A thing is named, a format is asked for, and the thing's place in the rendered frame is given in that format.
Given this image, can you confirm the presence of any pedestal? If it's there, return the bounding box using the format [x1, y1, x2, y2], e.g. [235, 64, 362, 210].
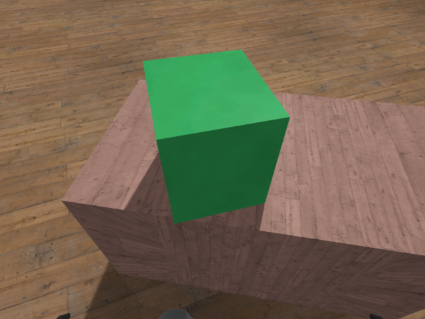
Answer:
[61, 79, 425, 319]

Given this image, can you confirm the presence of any carton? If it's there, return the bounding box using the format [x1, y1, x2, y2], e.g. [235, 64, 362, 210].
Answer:
[143, 49, 290, 224]

